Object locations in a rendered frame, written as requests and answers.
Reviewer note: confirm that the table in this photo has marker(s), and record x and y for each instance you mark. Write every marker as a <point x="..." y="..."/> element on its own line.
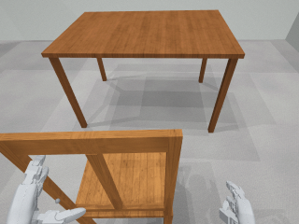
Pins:
<point x="149" y="34"/>

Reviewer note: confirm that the chair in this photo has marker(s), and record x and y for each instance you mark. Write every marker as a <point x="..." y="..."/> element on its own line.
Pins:
<point x="128" y="173"/>

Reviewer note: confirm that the right robot hand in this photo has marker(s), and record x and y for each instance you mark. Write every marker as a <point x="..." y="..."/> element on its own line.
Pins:
<point x="242" y="212"/>

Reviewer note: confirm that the left robot hand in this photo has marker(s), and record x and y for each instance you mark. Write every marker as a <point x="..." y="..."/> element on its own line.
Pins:
<point x="25" y="197"/>

